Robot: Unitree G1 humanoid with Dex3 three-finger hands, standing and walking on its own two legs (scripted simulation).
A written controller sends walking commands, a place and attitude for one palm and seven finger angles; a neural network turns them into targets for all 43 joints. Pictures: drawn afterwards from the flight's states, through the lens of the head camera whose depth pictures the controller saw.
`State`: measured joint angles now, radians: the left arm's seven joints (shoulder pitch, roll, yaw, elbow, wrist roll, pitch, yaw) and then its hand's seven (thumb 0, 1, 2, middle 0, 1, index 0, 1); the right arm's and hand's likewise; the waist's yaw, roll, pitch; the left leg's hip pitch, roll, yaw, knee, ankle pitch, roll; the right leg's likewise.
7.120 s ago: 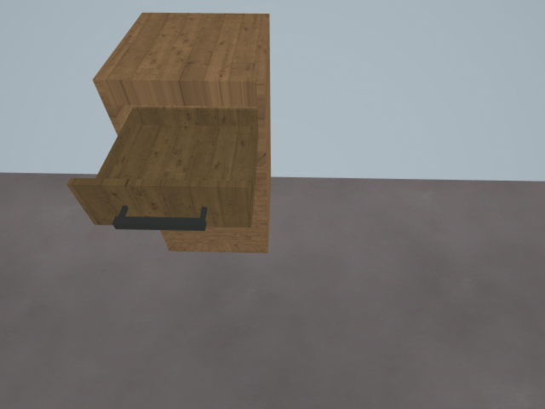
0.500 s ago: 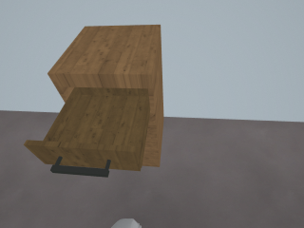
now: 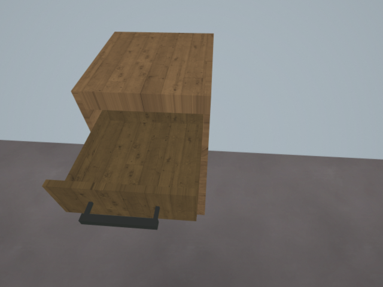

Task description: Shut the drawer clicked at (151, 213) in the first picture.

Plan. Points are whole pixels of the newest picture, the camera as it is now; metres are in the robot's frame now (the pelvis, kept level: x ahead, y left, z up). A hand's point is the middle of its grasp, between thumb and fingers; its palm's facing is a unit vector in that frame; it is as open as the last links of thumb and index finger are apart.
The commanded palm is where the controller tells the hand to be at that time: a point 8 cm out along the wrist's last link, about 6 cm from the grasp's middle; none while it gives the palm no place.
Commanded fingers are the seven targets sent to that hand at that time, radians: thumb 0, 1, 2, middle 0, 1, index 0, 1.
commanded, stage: come to a stop and stand still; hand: left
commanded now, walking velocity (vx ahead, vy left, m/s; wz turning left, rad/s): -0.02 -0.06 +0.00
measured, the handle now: (121, 214) +0.31 +0.21 -0.09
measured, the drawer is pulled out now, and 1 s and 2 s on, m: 0.30 0.30 0.30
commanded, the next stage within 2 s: look again from close up in 0.98 s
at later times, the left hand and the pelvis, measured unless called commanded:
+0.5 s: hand out of the picture +0.03 +0.19 -0.16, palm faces +0.03 -0.98 -0.22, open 7.3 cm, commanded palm none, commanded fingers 0.00 0.90 0.90 -0.20 -0.30 -0.20 -0.30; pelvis +0.01 +0.02 +0.01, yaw +0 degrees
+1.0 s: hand out of the picture +0.03 +0.21 -0.17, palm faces +0.03 -0.98 -0.19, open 7.3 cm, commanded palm none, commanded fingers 0.00 0.90 0.90 -0.20 -0.30 -0.20 -0.30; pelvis +0.02 +0.04 +0.01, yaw +0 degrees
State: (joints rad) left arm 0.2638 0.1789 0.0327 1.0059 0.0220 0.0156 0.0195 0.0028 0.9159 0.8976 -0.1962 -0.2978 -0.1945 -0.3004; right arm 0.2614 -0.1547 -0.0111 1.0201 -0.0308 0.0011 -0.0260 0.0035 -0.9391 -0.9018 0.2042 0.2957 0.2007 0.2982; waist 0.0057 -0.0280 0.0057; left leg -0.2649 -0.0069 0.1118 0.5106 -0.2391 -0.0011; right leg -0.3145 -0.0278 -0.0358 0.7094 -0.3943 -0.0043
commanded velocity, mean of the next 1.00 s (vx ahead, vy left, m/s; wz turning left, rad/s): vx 0.00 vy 0.00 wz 0.00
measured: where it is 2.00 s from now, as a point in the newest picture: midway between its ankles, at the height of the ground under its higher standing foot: outside the picture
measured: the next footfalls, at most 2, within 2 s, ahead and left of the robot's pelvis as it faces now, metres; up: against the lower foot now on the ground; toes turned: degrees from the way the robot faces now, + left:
right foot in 0.02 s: +0.04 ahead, -0.07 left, +0.00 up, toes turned -1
